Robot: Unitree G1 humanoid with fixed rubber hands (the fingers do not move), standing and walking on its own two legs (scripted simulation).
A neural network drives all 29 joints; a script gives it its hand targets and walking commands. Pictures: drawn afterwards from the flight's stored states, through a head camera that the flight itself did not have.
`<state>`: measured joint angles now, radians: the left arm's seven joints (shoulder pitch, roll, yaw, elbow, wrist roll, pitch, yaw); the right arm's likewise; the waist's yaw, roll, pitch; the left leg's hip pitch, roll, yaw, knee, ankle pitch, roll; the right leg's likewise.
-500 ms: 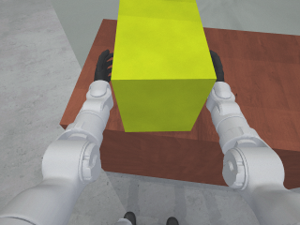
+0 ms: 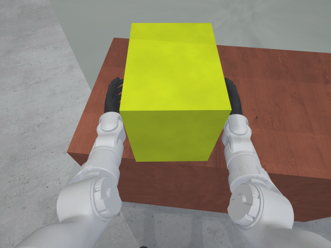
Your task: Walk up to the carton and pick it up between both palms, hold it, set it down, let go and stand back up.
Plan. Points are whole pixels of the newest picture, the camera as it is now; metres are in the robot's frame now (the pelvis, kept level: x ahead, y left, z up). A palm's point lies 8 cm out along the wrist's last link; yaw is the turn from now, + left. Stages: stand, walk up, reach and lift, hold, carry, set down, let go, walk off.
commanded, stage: reach and lift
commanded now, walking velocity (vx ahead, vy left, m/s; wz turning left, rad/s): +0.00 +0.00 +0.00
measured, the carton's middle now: (171, 95) +0.49 +0.02 +0.04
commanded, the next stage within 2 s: none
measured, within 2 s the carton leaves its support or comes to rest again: leaves its support in 1.40 s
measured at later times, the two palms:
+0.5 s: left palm (113, 110) +0.42 +0.16 +0.05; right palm (232, 110) +0.43 -0.14 +0.06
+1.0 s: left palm (114, 117) +0.40 +0.16 +0.05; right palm (237, 121) +0.39 -0.14 +0.06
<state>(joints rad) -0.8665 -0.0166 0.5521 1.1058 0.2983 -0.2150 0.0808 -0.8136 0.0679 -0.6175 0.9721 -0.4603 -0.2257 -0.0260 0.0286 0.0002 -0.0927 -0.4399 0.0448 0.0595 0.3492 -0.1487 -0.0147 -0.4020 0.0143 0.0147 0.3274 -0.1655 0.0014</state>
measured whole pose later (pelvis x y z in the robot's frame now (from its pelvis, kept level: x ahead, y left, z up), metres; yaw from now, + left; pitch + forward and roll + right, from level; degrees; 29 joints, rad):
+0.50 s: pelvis +0.01 +0.00 +0.00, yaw +1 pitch +13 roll +0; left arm -0.83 -0.02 0.52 1.05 0.28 -0.19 0.08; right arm -0.79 0.07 -0.57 0.97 -0.42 -0.23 -0.04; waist 0.02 0.00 -0.08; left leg -0.41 0.05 0.06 0.34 -0.15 -0.02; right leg -0.37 0.01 -0.02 0.31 -0.17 0.00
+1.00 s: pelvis -0.02 +0.01 +0.00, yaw +0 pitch +16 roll -1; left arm -0.85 -0.03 0.47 1.12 0.30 -0.26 0.12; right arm -0.79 0.00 -0.60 1.17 -0.44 -0.45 -0.08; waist 0.00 -0.05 -0.17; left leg -0.52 0.05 0.07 0.33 -0.10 0.00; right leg -0.46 0.00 -0.06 0.27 -0.10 0.00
